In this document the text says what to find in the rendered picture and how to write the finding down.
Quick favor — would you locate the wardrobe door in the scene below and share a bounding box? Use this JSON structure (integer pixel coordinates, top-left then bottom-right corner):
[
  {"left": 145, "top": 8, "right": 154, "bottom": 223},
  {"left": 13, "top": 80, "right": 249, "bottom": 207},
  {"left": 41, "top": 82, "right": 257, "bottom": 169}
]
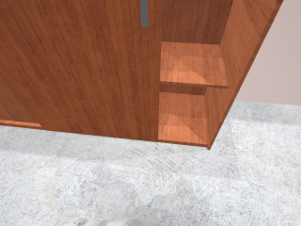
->
[
  {"left": 0, "top": 76, "right": 38, "bottom": 123},
  {"left": 0, "top": 0, "right": 163, "bottom": 141}
]

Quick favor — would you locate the robot left hand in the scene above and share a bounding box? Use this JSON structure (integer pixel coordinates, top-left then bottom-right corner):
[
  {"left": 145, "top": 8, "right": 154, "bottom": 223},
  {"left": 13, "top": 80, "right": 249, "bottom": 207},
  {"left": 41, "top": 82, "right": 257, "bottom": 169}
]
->
[{"left": 65, "top": 216, "right": 87, "bottom": 226}]

